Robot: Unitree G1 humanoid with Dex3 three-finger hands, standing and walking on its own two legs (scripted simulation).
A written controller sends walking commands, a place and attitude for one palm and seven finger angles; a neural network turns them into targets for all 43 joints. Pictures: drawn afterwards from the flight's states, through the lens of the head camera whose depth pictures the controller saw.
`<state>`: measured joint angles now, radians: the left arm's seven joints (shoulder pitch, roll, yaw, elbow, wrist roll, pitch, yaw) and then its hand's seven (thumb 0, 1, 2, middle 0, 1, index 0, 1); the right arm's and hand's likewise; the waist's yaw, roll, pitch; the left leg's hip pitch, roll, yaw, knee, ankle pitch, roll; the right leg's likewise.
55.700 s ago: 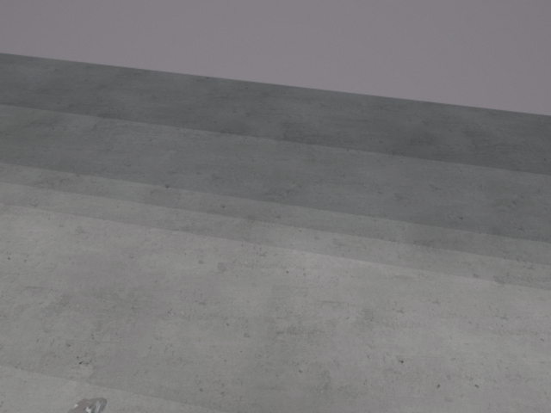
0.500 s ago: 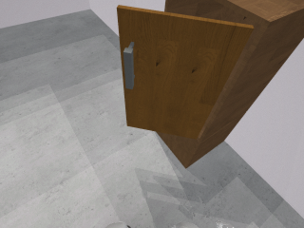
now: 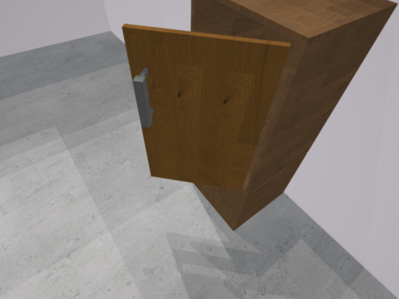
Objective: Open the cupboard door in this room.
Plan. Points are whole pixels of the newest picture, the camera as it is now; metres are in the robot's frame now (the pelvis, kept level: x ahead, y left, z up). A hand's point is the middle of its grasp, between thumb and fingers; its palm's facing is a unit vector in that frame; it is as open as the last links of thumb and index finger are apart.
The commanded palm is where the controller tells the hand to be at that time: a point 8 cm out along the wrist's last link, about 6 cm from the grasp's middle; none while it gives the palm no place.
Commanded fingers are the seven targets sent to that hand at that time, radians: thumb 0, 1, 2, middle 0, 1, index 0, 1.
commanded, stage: come to a stop and stand still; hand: left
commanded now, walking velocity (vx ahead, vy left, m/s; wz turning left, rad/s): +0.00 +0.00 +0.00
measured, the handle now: (145, 98) +0.58 +0.17 +0.07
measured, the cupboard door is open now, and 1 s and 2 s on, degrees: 44 44 44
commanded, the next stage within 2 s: look again from close up in 0.80 s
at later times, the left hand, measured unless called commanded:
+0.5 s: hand out of the picture +0.01 +0.15 -0.17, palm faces +0.03 -0.99 -0.16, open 7.3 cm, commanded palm none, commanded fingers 0.00 0.90 0.90 -0.20 -0.30 -0.20 -0.30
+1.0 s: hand out of the picture +0.03 +0.18 -0.17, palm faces +0.00 -0.98 -0.22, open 7.3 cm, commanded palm none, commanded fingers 0.00 0.90 0.90 -0.20 -0.30 -0.20 -0.30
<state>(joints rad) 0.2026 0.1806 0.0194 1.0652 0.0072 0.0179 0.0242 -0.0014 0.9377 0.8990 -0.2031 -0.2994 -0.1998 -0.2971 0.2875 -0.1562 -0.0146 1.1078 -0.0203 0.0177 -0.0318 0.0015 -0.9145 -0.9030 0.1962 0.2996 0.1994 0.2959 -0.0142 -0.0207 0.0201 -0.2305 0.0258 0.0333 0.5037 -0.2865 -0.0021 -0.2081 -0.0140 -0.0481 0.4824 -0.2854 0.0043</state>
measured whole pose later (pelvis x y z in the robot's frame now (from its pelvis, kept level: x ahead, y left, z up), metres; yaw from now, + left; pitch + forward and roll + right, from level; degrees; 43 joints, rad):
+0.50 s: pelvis +0.02 -0.01 +0.01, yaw +0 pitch +0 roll +0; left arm 0.28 0.14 0.00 1.16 0.01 -0.01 0.03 0.00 0.92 0.90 -0.20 -0.30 -0.20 -0.30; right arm 0.27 -0.14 0.00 1.15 -0.02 0.00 -0.04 0.00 -0.92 -0.90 0.20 0.30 0.20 0.30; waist 0.00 -0.02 0.01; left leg -0.13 0.04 0.04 0.40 -0.26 -0.03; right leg -0.12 0.00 -0.05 0.40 -0.27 -0.02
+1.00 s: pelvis +0.02 +0.00 +0.00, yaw +0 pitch +0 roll +0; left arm 0.28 0.18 0.00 1.06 0.02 -0.03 0.03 0.00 0.91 0.90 -0.20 -0.30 -0.20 -0.30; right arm 0.29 -0.16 -0.01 1.07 -0.02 -0.02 -0.03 0.00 -0.91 -0.90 0.20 0.30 0.20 0.30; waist -0.02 -0.01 0.03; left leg -0.19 0.02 0.03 0.49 -0.30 -0.01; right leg -0.17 -0.02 -0.05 0.48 -0.31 -0.01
